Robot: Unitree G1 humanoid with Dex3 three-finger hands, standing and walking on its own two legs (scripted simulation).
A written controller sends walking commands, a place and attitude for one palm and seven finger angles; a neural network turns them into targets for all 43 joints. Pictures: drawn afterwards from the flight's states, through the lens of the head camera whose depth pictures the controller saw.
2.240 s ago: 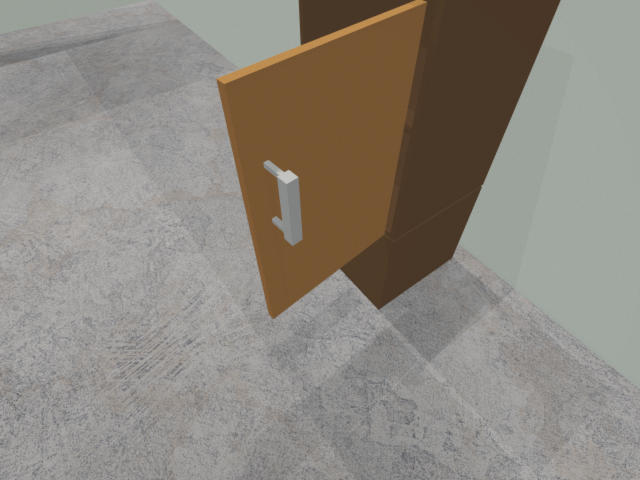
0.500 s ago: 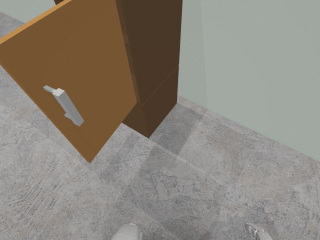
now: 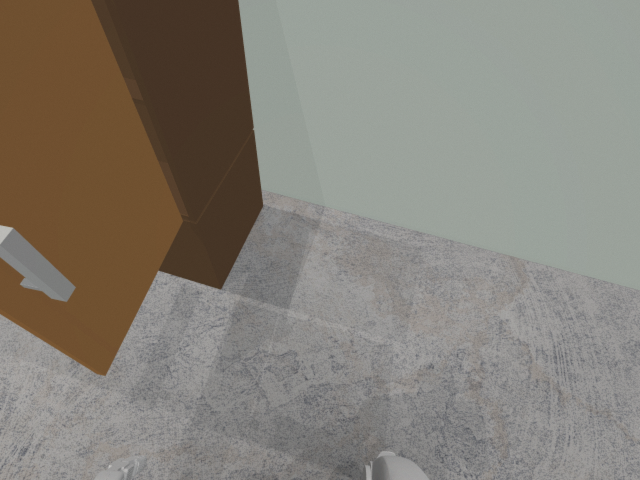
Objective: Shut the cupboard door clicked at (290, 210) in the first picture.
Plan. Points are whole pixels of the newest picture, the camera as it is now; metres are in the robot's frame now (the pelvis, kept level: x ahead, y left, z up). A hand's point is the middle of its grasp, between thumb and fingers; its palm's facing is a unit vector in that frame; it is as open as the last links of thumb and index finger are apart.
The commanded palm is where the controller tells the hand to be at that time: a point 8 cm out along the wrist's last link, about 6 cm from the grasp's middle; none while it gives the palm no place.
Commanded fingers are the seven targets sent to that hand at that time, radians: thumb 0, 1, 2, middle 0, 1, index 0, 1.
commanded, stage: walk to a spot facing it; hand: left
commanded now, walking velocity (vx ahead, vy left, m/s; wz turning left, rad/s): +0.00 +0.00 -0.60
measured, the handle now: (18, 263) +0.33 +0.41 +0.03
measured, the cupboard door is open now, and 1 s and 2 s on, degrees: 96 96 96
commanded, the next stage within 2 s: turn to face it in 1.60 s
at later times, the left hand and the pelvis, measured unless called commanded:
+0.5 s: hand (243, 410) +0.22 +0.13 -0.16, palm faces -0.33 -0.93 -0.16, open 7.4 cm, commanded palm none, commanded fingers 0.00 0.90 0.90 -0.20 -0.30 -0.20 -0.30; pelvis +0.05 -0.02 +0.00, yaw -18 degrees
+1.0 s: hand (331, 361) +0.30 +0.00 -0.17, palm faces -0.54 -0.83 -0.16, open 7.4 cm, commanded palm none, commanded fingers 0.00 0.90 0.90 -0.20 -0.30 -0.20 -0.30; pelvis +0.18 -0.14 +0.00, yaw -35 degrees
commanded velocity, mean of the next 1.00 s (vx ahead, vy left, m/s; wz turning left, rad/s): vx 0.25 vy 0.00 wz -0.52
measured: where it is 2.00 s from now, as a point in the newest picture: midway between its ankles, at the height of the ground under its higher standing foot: (463, 374)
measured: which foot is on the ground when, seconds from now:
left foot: down 0.00-0.08, up 0.10-0.34, down 0.36-0.70, up 0.72-1.00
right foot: up 0.00-0.06, down 0.08-0.36, up 0.38-0.68, down 0.70-1.00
